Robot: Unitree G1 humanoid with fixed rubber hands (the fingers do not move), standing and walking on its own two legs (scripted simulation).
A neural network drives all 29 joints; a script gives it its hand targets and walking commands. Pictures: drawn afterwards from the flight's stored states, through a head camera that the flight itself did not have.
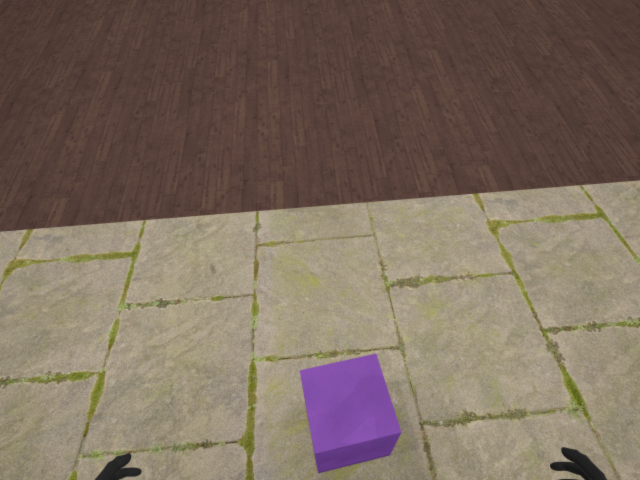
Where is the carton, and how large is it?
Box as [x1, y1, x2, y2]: [300, 354, 401, 472]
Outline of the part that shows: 376,354 300,370 318,472 388,455 401,432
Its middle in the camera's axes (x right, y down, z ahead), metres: +0.07 +0.49 +1.07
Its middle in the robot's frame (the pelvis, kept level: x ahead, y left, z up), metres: +0.37 -0.03 -0.66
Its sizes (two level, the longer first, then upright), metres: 0.210 0.200 0.250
